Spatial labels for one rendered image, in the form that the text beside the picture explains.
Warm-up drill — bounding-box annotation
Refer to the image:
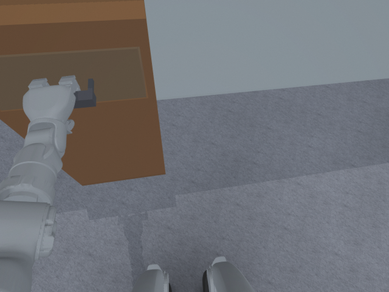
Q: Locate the right robot shin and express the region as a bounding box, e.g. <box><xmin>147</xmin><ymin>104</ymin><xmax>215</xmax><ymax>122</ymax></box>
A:
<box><xmin>212</xmin><ymin>256</ymin><xmax>226</xmax><ymax>266</ymax></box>

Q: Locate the robot shin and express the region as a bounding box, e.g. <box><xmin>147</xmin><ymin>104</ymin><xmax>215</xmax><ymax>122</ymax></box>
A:
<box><xmin>212</xmin><ymin>256</ymin><xmax>226</xmax><ymax>266</ymax></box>
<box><xmin>147</xmin><ymin>264</ymin><xmax>161</xmax><ymax>270</ymax></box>

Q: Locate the cabinet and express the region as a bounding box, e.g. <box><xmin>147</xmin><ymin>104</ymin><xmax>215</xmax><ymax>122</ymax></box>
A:
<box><xmin>0</xmin><ymin>0</ymin><xmax>165</xmax><ymax>186</ymax></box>

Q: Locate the drawer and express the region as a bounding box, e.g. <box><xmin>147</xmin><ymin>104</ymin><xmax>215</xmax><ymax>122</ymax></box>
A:
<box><xmin>0</xmin><ymin>47</ymin><xmax>146</xmax><ymax>111</ymax></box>

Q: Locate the robot left upper arm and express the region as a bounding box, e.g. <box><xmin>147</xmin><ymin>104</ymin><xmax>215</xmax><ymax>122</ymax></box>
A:
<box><xmin>0</xmin><ymin>200</ymin><xmax>57</xmax><ymax>292</ymax></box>

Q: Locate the robot left hand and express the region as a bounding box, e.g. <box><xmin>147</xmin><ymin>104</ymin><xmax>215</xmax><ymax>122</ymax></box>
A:
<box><xmin>22</xmin><ymin>75</ymin><xmax>81</xmax><ymax>134</ymax></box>

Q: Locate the robot left forearm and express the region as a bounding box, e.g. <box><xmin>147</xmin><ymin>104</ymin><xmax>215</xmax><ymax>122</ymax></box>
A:
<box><xmin>0</xmin><ymin>118</ymin><xmax>67</xmax><ymax>206</ymax></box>

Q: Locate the handle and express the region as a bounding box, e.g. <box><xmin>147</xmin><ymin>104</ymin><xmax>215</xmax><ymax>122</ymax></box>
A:
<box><xmin>74</xmin><ymin>78</ymin><xmax>96</xmax><ymax>108</ymax></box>

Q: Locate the left robot shin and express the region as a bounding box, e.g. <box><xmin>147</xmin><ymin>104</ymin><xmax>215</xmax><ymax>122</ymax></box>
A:
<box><xmin>147</xmin><ymin>264</ymin><xmax>161</xmax><ymax>270</ymax></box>

